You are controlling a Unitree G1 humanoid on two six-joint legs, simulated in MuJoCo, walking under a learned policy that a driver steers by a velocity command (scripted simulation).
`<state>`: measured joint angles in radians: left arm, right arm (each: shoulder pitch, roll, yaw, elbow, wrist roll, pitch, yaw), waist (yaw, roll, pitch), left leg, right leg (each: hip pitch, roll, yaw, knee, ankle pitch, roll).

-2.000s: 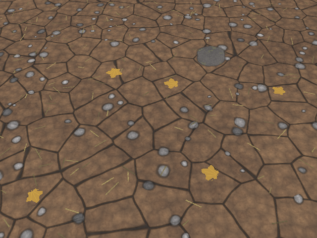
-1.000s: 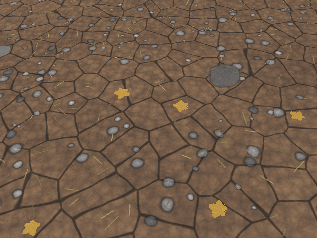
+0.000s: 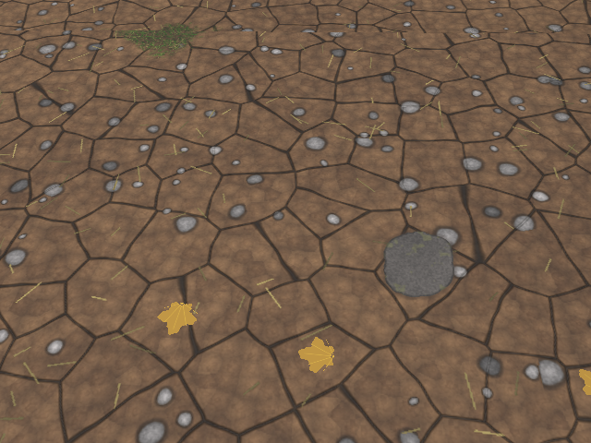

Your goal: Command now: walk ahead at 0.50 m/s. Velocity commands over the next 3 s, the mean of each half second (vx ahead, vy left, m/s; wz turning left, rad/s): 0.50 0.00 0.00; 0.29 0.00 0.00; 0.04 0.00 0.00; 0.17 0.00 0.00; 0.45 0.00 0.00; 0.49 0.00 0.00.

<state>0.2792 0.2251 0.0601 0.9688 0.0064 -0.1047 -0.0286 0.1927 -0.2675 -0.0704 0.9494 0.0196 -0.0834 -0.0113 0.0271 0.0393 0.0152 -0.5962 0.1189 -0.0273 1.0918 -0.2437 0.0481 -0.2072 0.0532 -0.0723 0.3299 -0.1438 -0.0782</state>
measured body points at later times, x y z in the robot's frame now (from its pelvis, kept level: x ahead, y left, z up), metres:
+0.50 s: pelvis +0.29 +0.07 -0.01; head +0.32 +0.08 +0.44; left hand +0.34 +0.34 -0.15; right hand +0.39 -0.19 -0.13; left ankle +0.34 +0.15 -0.75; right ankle +0.21 -0.08 -0.65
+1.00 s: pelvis +0.50 +0.03 -0.02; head +0.53 +0.01 +0.43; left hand +0.64 +0.27 -0.14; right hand +0.55 -0.24 -0.17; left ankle +0.42 +0.17 -0.69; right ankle +0.61 -0.06 -0.75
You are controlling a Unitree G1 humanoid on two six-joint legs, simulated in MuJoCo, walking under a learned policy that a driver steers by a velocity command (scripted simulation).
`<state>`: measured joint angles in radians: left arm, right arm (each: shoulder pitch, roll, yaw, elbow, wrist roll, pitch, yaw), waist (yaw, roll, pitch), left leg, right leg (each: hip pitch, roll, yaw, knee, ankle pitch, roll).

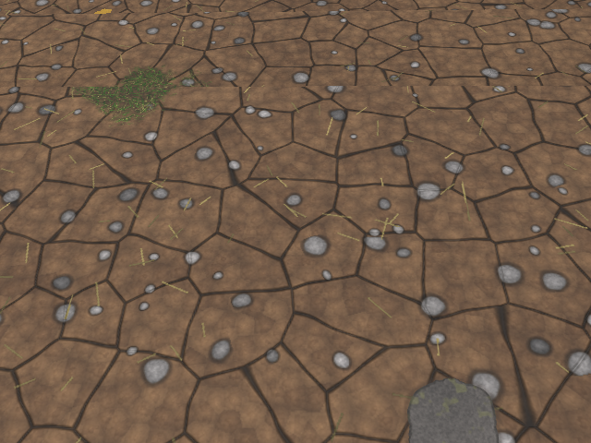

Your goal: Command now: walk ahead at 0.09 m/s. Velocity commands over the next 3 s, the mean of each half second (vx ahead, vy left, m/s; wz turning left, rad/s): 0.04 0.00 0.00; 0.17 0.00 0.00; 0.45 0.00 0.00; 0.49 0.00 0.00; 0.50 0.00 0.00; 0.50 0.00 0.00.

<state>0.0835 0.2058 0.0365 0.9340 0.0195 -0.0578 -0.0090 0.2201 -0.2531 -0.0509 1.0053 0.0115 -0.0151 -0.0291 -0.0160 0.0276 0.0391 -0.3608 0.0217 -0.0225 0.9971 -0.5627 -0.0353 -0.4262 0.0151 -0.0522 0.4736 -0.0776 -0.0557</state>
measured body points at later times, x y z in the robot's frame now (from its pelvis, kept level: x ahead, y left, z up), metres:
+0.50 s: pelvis +0.06 +0.02 +0.01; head +0.08 +0.02 +0.46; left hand +0.14 +0.27 -0.14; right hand +0.09 -0.23 -0.15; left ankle +0.03 +0.15 -0.73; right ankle +0.11 -0.09 -0.73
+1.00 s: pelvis +0.15 -0.01 +0.00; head +0.16 -0.02 +0.45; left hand +0.17 +0.25 -0.14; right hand +0.16 -0.27 -0.15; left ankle +0.05 +0.13 -0.65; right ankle +0.12 -0.09 -0.73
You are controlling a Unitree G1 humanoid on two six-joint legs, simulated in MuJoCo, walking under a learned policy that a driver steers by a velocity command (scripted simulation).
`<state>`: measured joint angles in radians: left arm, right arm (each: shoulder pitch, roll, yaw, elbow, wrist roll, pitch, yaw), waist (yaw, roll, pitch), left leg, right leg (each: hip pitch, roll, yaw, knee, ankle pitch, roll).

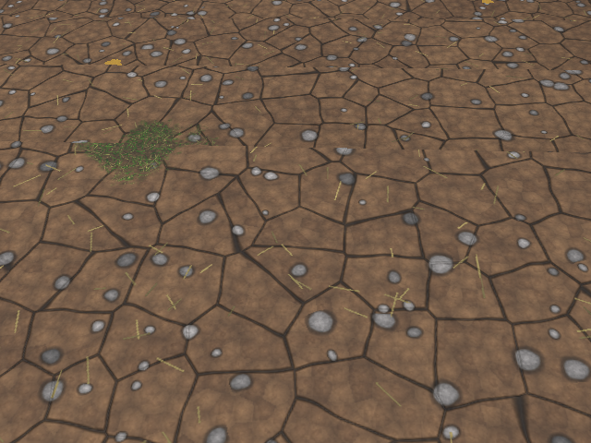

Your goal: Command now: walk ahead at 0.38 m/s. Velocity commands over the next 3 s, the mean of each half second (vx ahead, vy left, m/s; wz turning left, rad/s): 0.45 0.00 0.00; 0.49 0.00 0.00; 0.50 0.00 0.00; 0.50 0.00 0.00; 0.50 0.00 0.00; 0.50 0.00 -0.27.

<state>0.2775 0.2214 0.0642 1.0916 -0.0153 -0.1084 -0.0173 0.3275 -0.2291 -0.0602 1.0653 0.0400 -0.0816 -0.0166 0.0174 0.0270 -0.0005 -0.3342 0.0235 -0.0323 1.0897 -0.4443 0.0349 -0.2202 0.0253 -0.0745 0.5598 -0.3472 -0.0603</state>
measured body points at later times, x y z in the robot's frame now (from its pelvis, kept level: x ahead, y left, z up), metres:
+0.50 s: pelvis +0.25 +0.07 -0.01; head +0.29 +0.07 +0.44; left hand +0.24 +0.33 -0.15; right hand +0.40 -0.19 -0.12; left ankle +0.34 +0.15 -0.73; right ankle +0.09 -0.08 -0.63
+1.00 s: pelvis +0.55 +0.02 -0.01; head +0.58 +0.01 +0.44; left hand +0.75 +0.25 -0.11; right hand +0.50 -0.25 -0.16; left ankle +0.36 +0.15 -0.70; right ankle +0.66 -0.08 -0.73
